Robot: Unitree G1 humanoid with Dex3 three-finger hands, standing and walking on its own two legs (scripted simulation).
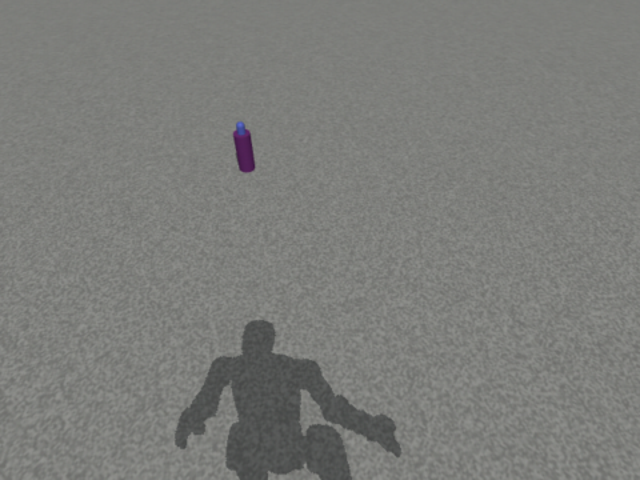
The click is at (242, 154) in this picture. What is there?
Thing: necked bottle
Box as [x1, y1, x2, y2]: [233, 122, 254, 172]
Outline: 238,122 236,124 237,129 233,132 239,168 240,170 246,172 254,168 249,131 244,128 243,123
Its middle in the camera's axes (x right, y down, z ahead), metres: -0.39 -0.50 +1.98
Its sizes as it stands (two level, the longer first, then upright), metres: 0.082 0.082 0.266
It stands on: the floor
